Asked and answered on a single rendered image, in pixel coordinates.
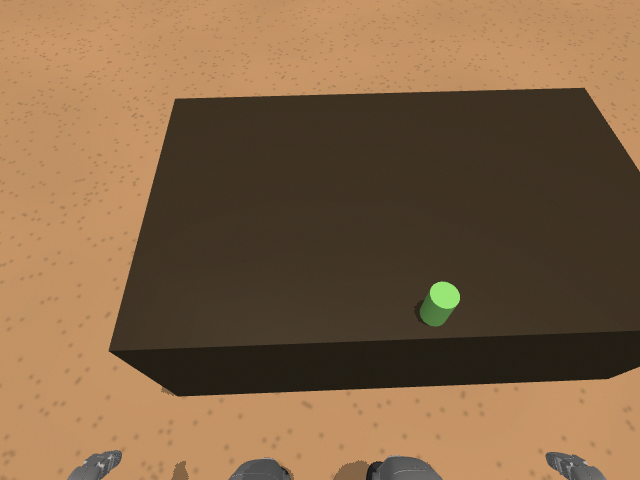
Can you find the right robot foot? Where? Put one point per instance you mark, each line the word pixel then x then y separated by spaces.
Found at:
pixel 372 468

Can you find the right robot hand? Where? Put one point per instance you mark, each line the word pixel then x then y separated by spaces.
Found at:
pixel 573 467

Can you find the left robot hand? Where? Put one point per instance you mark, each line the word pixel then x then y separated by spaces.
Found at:
pixel 96 466

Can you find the can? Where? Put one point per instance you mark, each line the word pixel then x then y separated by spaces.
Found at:
pixel 439 303

